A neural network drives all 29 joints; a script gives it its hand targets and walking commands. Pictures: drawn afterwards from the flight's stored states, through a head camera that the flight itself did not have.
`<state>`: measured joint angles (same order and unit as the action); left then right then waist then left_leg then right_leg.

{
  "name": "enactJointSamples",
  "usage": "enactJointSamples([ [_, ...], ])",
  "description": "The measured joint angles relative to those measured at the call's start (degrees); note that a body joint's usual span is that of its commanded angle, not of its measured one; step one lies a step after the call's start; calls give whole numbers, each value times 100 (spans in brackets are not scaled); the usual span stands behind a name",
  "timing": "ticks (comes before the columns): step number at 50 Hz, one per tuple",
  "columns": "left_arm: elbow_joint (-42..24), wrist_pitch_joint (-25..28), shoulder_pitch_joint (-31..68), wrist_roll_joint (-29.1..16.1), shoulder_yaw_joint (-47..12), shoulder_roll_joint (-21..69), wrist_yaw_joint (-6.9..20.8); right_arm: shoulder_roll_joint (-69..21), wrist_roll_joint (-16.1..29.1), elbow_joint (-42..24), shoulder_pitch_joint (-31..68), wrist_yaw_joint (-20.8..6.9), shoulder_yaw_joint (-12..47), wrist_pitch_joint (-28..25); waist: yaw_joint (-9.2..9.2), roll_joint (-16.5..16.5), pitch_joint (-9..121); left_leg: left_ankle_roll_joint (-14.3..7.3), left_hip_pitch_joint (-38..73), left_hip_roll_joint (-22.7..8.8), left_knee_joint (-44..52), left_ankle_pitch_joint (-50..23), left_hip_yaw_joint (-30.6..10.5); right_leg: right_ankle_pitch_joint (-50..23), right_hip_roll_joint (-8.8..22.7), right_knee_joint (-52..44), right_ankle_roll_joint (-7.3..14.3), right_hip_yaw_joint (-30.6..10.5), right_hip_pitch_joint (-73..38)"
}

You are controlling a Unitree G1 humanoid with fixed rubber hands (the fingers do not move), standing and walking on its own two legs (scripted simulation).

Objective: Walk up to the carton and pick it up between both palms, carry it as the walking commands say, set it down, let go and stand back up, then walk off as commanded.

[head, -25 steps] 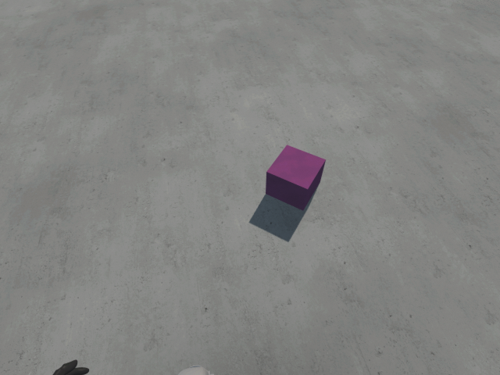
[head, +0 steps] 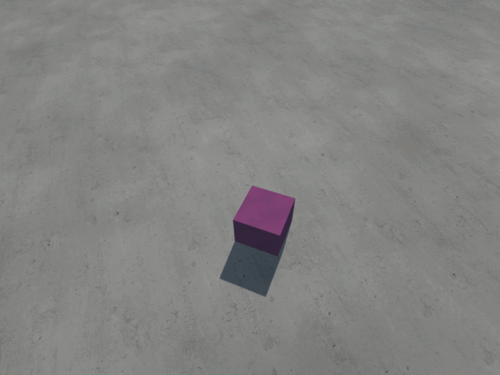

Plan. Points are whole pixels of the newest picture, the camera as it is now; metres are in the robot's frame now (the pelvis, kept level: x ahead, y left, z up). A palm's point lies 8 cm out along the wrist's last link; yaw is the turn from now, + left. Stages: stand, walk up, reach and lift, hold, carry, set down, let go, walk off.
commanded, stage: walk up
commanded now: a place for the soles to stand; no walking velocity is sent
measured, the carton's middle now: (264, 220) +0.89 -0.09 -0.67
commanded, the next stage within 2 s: none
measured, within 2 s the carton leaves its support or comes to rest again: neither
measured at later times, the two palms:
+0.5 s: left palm (83, 320) +0.27 +0.30 -0.08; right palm (479, 328) +0.21 -0.38 -0.07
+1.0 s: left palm (97, 272) +0.37 +0.31 -0.09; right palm (411, 233) +0.40 -0.34 -0.07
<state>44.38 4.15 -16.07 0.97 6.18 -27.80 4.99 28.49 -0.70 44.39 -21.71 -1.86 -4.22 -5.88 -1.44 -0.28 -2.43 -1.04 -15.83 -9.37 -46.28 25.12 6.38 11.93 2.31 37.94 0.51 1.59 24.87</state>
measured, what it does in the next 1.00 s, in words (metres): walks ahead: left foot, then right foot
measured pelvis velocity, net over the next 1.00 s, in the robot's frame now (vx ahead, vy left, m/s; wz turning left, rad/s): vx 0.31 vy -0.02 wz -0.04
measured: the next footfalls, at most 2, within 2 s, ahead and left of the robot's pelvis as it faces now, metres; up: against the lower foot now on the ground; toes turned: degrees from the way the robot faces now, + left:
left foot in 0.24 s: +0.22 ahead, +0.13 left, +0.00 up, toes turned +5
right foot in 0.50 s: +0.29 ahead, -0.16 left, +0.00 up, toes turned -5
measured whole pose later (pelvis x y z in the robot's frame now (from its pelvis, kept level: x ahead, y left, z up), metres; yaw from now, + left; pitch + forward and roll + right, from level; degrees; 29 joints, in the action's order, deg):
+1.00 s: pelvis +0.31 -0.02 +0.00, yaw -2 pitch -2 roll +0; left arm 47.8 3.3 -18.3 0.0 2.1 -26.3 0.3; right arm 24.5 -0.4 44.8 -12.6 -1.5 -3.1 -3.4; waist 0.8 1.6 -6.0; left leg -1.6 -21.1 -2.8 -37.7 14.4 4.3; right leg 27.2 1.5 53.1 1.7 1.3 24.3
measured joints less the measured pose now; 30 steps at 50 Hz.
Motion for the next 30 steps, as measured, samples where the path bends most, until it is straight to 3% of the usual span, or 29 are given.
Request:
enactJointSamples([
  [2,-80,38,1,-24,-4,9,-98,-60,62,91,140,19,45,89,69,-49,-69,-52,-533,192,-1183,89,-380,274,-55,173,21,33,-89],
  [4,-127,48,-61,-69,-49,67,-174,-93,99,103,282,35,99,91,162,-94,-109,-81,-928,364,-1598,88,-495,415,-81,44,42,17,-304],
  [8,-154,3,-263,-62,-155,90,-220,-212,115,45,512,-25,141,44,313,-63,-144,-8,-1213,463,-614,59,-325,524,-80,-206,74,-34,-686],
  [12,-136,-74,-431,-98,-208,-4,-198,-260,8,-54,491,-63,120,-74,408,123,-148,-66,-741,634,966,-892,-121,1048,-4,269,86,-125,-833],
  [14,-24,-132,-417,-97,-223,24,-240,-228,-64,-90,457,-16,79,-121,361,189,-155,-65,-699,638,749,-1296,-79,1351,-73,1254,175,-322,-542],
  [17,149,-204,-319,-50,-254,36,-247,-292,-8,-69,400,12,67,-77,216,377,-127,-40,-419,648,701,-867,-8,1322,-88,2113,153,-409,-62],
  [20,190,-126,-248,-53,-256,98,-159,-231,-19,-42,278,-19,45,-15,91,325,-35,-77,-184,525,893,-740,-45,1360,-13,1536,96,-191,165],
  [24,180,-9,-270,-27,-188,111,-100,-84,-62,-20,133,-80,-16,73,-43,118,40,-16,-41,311,779,-441,-144,784,-38,188,111,-3,-66],
  [26,144,70,-307,14,-119,45,-151,-54,-41,18,38,-77,-36,127,-34,4,93,-127,-229,210,190,-23,-299,236,-131,38,109,110,-149],
  [30,61,147,-334,29,-116,60,-287,-132,25,250,198,-33,16,232,125,-105,71,-143,-1006,547,-1312,209,-662,543,-125,192,147,250,-315],
])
